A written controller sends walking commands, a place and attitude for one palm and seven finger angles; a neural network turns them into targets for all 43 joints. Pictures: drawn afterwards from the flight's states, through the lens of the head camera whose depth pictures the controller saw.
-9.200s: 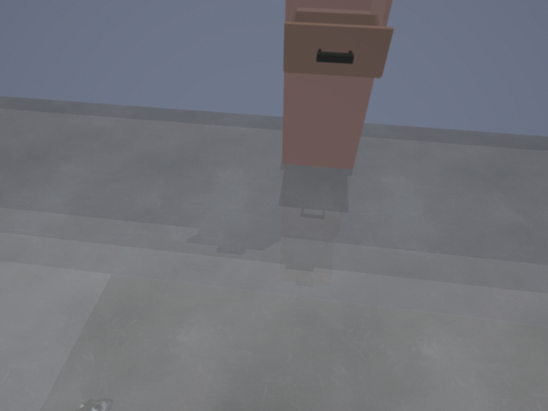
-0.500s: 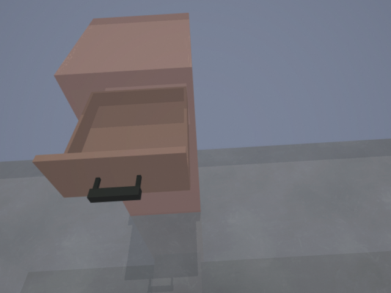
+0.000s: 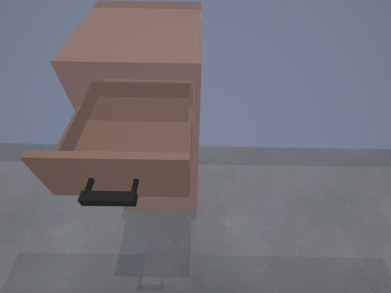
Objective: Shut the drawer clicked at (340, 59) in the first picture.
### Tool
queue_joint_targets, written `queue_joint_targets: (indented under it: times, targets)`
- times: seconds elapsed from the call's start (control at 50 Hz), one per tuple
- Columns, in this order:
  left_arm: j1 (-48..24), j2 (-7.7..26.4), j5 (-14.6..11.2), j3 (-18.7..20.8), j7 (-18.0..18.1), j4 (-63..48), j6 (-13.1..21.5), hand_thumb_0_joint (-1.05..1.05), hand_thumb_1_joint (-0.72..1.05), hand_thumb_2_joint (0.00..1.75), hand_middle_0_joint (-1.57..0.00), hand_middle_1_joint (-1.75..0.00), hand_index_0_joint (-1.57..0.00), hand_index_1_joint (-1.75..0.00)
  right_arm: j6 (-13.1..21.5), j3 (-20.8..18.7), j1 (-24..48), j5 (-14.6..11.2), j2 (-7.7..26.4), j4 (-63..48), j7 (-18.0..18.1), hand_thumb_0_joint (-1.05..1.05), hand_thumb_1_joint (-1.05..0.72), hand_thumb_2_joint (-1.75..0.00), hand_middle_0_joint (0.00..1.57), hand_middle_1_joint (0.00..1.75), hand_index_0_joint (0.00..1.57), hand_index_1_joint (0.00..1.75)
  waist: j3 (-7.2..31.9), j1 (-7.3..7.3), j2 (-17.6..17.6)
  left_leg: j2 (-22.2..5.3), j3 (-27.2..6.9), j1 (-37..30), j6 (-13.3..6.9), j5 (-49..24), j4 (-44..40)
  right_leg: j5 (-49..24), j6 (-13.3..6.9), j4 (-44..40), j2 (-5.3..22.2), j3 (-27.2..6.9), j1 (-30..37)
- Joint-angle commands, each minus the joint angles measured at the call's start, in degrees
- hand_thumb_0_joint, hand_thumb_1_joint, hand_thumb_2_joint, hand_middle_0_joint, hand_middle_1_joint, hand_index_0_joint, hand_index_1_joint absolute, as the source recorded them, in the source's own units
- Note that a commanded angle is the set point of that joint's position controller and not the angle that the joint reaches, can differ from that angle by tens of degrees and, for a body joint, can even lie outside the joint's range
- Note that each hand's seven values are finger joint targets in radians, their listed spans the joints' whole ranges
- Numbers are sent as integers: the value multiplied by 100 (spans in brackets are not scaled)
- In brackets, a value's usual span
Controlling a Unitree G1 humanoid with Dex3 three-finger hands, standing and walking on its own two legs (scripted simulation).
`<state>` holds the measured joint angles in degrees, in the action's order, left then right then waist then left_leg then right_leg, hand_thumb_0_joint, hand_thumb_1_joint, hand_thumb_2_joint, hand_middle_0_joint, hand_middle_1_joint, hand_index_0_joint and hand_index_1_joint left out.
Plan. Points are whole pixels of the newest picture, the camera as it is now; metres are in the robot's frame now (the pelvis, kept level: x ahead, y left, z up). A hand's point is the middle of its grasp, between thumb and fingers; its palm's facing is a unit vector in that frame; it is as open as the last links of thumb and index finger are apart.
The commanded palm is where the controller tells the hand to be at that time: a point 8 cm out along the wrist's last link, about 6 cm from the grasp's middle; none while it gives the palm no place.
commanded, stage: come to a stop and stand still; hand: left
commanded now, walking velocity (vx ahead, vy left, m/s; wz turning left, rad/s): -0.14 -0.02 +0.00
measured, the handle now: (111, 190) +0.32 +0.22 +0.00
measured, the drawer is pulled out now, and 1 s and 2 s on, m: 0.28 0.28 0.28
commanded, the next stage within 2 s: look again from close up in 0.98 s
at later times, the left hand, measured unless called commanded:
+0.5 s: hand out of the picture +0.02 +0.17 -0.16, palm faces +0.05 -0.97 -0.22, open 7.3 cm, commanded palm none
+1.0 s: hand out of the picture -0.01 +0.19 -0.16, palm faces +0.00 -0.97 -0.23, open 7.3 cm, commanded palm none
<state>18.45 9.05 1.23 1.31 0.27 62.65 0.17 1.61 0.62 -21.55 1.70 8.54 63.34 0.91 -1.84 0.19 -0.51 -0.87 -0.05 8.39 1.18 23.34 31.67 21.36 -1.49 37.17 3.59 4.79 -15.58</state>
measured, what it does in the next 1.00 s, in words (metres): stands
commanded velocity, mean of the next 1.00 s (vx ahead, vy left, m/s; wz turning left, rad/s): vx -0.03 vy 0.00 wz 0.00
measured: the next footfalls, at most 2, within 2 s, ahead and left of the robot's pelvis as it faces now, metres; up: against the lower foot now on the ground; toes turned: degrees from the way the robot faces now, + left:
none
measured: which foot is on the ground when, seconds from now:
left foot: down 0.00-1.00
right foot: down 0.00-1.00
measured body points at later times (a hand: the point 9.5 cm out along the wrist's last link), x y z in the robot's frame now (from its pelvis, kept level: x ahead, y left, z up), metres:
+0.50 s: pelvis +0.02 -0.01 +0.01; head +0.04 -0.02 +0.46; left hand +0.02 +0.22 -0.14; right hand +0.07 -0.24 -0.15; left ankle -0.02 +0.12 -0.73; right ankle -0.02 -0.12 -0.73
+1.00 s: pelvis -0.02 +0.01 +0.01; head -0.01 +0.00 +0.46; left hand -0.01 +0.25 -0.14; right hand -0.03 -0.21 -0.15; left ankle -0.01 +0.12 -0.73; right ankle -0.02 -0.12 -0.73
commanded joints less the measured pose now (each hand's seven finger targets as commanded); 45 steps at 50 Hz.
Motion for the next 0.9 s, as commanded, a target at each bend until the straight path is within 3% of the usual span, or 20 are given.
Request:
queue_joint_targets:
  times: [0.0,0.02,0.04,0.06,0.08,0.1,0.12,0.14,0.16,0.18,0.2,0.3,0.5,0.52,0.54,0.58,0.64,0.68,0.76,0.88]
  targets:
    - [463,373,-28,136,57,-185,303,0,90,90,-20,-30,-20,-30,140,-109,-329,-67,636,-151,152,0,-90,-90,20,30,20,30,-63,160,392,-558,-225,338,-584,-4225,139,-2294,-227,-304,88,-63,738]
    - [853,638,-32,195,103,-13,329,0,90,90,-20,-30,-20,-30,157,-94,-211,-92,496,-246,154,0,-90,-90,20,30,20,30,158,284,-353,-220,121,999,-360,-3655,743,-4243,-331,-343,505,-487,1580]
    - [1143,851,-53,259,161,123,318,0,90,90,-20,-30,-20,-30,141,-99,-53,-130,415,-344,140,0,-90,-90,20,30,20,30,286,346,-949,-52,338,1518,-200,-1974,1155,-5760,-577,-593,1089,-871,2063]
    - [1129,813,-43,218,203,171,287,0,90,90,-20,-30,-20,-30,81,-92,259,-163,287,-414,143,0,-90,-90,20,30,20,30,106,352,-1218,-43,314,1698,-123,378,1354,-6681,-869,-857,1525,-1080,1953]
    - [861,710,19,160,237,117,233,0,90,90,-20,-30,-20,-30,30,-105,279,-180,159,-415,156,0,-90,-90,20,30,20,30,3,214,-1126,-118,279,1549,-96,722,1000,-6869,-928,-813,1580,-960,1737]
    - [520,658,25,113,248,24,180,0,90,90,-20,-30,-20,-30,6,-98,196,-183,128,-338,137,0,-90,-90,20,30,20,30,-109,39,-871,-184,256,1112,-95,251,168,-6418,-739,-630,1367,-648,1381]
    - [183,620,-45,92,249,-82,138,0,90,90,-20,-30,-20,-30,1,-112,-141,-175,115,-150,128,0,-90,-90,20,30,20,30,45,-179,-536,-184,310,365,-94,-1374,-752,-5466,-429,-325,970,-288,1033]
    - [98,477,-118,67,243,-198,102,0,90,90,-20,-30,-20,-30,47,-132,-288,-115,325,-41,143,0,-90,-90,20,30,20,30,178,-138,98,-483,23,-183,-193,-3639,-776,-3942,-103,-104,477,-79,652]
    - [172,316,-121,54,254,-262,57,0,90,90,-20,-30,-20,-30,23,-156,-158,-93,501,-52,158,0,-90,-90,20,30,20,30,252,14,497,-898,-157,-272,-416,-4535,-675,-2068,76,-375,237,-30,460]
    - [117,271,-63,50,270,-280,23,0,90,90,-20,-30,-20,-30,7,-177,-17,-111,545,-86,150,0,-90,-90,20,30,20,30,-15,19,630,-1028,-219,-111,-513,-4721,-706,-1213,134,-490,109,-54,437]
    - [85,296,-62,54,266,-253,2,0,90,90,-20,-30,-20,-30,-11,-177,137,-119,559,-107,161,0,-90,-90,20,30,20,30,-229,48,865,-959,-225,1,-503,-4888,-702,-1312,132,-647,160,-66,448]
    - [196,480,-61,71,255,-168,82,0,90,90,-20,-30,-20,-30,-60,-185,264,-121,510,-192,181,0,-90,-90,20,30,20,30,315,-4,-49,-597,177,-442,-241,-4043,-505,-3390,13,-845,436,-235,757]
    - [53,551,-39,-3,202,-165,90,0,90,90,-20,-30,-20,-30,-79,-108,562,-100,487,-162,114,0,-90,-90,20,30,20,30,-77,31,-49,-536,160,-181,-161,-2380,-1037,-2463,-11,-1472,419,-384,694]
    - [582,826,28,44,417,16,228,0,90,90,-20,-30,-20,-30,-45,-265,1107,-157,863,-581,51,0,-90,-90,20,30,20,30,-196,236,-774,-563,398,525,-34,-2294,527,-5353,271,-1452,755,-918,672]
    - [315,1014,14,78,387,-296,295,0,90,90,-20,-30,-20,-30,-84,-219,813,-142,511,-843,-5,0,-90,-90,20,30,20,30,274,-43,-782,-327,224,980,-133,-243,544,-5755,-68,-1279,1131,-976,1231]
    - [-16,962,15,45,335,-529,311,0,90,90,-20,-30,-20,-30,-95,-177,582,-140,365,-839,-36,0,-90,-90,20,30,20,30,627,-147,-330,-215,395,689,-115,-388,80,-5067,-423,-1030,995,-743,1263]
    - [-130,753,-61,-5,290,-685,173,0,90,90,-20,-30,-20,-30,-59,-168,373,-85,719,-762,-13,0,-90,-90,20,30,20,30,319,-131,315,-611,-2,280,-272,-2117,-446,-2033,-141,-933,376,-386,483]
    - [-82,695,-34,-23,258,-669,54,0,90,90,-20,-30,-20,-30,-59,-144,529,-75,744,-786,3,0,-90,-90,20,30,20,30,-319,-7,855,-703,-213,806,-385,-1815,-761,-717,-37,-1060,134,-295,367]
    - [-117,746,-40,-53,179,-634,4,0,90,90,-20,-30,-20,-30,-128,-113,463,-62,724,-822,-18,0,-90,-90,20,30,20,30,-783,-44,-22,-397,-158,1131,-317,52,-1054,637,-86,-1609,220,-534,-96]
    - [-8,753,-45,-41,148,-636,-5,0,90,90,-20,-30,-20,-30,-105,-96,191,-40,710,-655,-28,0,-90,-90,20,30,20,30,-471,-20,111,-406,-261,1087,-353,218,-1321,640,-55,-1529,210,-462,6]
